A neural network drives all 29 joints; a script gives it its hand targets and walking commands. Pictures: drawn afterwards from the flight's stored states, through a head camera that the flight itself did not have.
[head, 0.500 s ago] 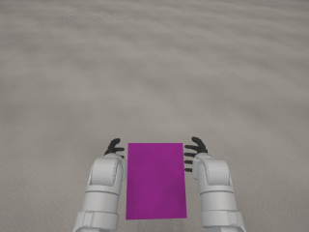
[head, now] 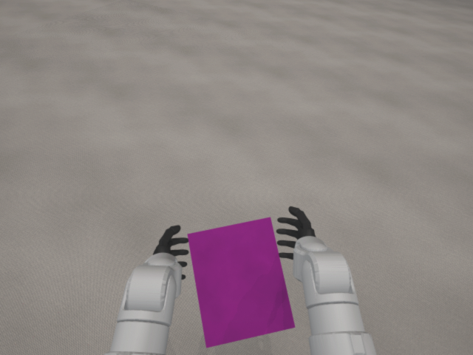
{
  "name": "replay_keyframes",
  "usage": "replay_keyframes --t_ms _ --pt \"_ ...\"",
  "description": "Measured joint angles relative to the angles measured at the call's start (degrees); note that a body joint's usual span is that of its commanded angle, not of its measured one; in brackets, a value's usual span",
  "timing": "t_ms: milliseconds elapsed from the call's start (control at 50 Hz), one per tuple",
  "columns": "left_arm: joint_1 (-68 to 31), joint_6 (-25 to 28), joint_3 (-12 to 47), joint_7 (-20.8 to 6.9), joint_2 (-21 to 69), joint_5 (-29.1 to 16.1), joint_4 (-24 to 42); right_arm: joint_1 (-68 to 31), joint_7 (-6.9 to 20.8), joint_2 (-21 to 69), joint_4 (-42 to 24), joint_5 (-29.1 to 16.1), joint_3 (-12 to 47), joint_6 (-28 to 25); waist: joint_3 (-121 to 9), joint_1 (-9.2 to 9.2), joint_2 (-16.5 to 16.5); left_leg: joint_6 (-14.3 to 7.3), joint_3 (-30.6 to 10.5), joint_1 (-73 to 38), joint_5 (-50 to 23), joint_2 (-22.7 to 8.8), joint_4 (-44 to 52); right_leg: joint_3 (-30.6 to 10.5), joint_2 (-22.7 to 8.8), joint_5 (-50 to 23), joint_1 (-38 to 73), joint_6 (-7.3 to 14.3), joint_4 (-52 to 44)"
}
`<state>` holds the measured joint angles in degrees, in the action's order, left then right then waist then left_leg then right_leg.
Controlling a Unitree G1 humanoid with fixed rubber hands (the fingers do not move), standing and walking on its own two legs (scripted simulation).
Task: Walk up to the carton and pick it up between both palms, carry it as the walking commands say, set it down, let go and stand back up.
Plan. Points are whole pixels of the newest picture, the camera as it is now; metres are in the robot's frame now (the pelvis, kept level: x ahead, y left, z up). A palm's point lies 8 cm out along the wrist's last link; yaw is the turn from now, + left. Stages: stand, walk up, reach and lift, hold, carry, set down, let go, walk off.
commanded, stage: carry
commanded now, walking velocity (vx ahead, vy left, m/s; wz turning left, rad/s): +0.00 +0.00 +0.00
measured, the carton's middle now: (238, 274) +0.33 +0.00 -0.08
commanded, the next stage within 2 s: none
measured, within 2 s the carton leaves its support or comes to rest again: neither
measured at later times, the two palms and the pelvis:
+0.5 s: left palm (148, 266) +0.28 +0.15 +0.05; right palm (295, 248) +0.30 -0.09 +0.06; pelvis +0.00 +0.02 +0.00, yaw +1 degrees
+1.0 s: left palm (139, 269) +0.28 +0.17 +0.03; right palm (285, 250) +0.31 -0.08 +0.05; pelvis +0.00 +0.03 +0.00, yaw +0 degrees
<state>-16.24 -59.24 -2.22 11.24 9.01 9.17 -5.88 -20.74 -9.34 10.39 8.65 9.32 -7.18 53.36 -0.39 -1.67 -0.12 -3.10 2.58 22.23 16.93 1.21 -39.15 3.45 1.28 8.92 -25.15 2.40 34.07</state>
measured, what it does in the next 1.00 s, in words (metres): stands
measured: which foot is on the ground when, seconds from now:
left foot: down 0.00-1.00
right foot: down 0.00-1.00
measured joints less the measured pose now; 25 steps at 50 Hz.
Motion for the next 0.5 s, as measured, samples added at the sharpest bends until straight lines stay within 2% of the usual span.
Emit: replay_keyframes --t_ms 80,220,500 --pt "1.2 1.2 0.0 -0.9 -0.3 -0.7 0.0 1.5 0.4 -0.5 0.6 -0.6 0.4 -1.5 -1.1 -0.08 -0.3 -0.1 -0.4 -0.4 -0.6 0.3 0.8 0.4 -0.3 -0.5 0.7 -0.1 -1.0" --pt "1.3 3.1 0.3 -0.7 -0.3 -0.7 0.4 1.2 0.2 -0.4 -0.2 -0.3 0.6 -2.8 -2.9 0.0 -0.1 -0.6 -0.3 0.5 -1.5 0.6 1.6 0.5 -0.8 -1.5 0.1 -0.6 -2.1" --pt "1.5 1.8 0.7 -0.2 -0.4 -1.0 -0.4 2.3 0.0 -0.8 0.6 -0.3 1.1 -2.4 -3.4 0.1 0.5 -1.8 0.6 0.1 -1.5 1.6 2.2 -0.3 -1.8 -1.3 0.0 -1.9 -2.0"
